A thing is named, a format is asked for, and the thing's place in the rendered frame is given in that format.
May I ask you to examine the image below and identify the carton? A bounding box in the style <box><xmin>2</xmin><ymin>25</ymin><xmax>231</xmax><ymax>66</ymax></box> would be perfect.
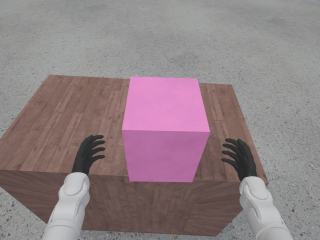
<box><xmin>122</xmin><ymin>76</ymin><xmax>210</xmax><ymax>182</ymax></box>

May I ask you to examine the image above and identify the left robot forearm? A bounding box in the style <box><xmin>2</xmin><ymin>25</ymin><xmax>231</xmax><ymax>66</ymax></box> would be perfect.
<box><xmin>41</xmin><ymin>172</ymin><xmax>90</xmax><ymax>240</ymax></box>

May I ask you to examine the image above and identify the right robot forearm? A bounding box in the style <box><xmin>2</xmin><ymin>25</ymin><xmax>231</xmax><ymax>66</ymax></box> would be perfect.
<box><xmin>239</xmin><ymin>176</ymin><xmax>294</xmax><ymax>240</ymax></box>

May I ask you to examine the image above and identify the robot left hand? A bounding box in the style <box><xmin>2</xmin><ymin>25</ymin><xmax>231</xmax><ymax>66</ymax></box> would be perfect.
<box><xmin>71</xmin><ymin>135</ymin><xmax>105</xmax><ymax>176</ymax></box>

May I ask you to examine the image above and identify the robot right hand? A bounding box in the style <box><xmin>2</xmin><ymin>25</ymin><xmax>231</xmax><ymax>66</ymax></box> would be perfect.
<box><xmin>221</xmin><ymin>138</ymin><xmax>258</xmax><ymax>182</ymax></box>

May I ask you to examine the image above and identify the pedestal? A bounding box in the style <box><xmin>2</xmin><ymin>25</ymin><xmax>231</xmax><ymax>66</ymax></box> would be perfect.
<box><xmin>0</xmin><ymin>74</ymin><xmax>269</xmax><ymax>237</ymax></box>

